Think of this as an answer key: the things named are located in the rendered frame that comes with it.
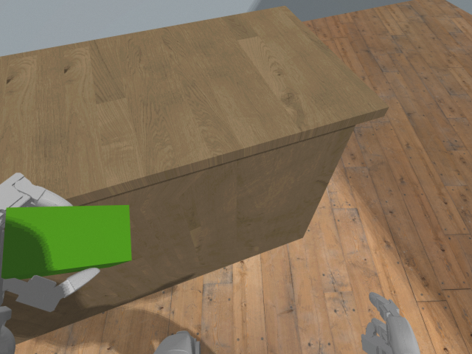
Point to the robot right hand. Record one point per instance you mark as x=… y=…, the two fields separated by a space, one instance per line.
x=396 y=336

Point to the table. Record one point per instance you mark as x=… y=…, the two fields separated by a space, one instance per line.
x=221 y=135

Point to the robot left forearm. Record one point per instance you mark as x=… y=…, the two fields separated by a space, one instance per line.
x=7 y=340

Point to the left robot thigh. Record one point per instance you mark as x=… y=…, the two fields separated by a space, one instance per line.
x=182 y=343

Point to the sponge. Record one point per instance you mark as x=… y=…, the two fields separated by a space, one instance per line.
x=50 y=240

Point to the robot left hand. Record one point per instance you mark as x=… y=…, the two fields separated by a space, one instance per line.
x=39 y=292

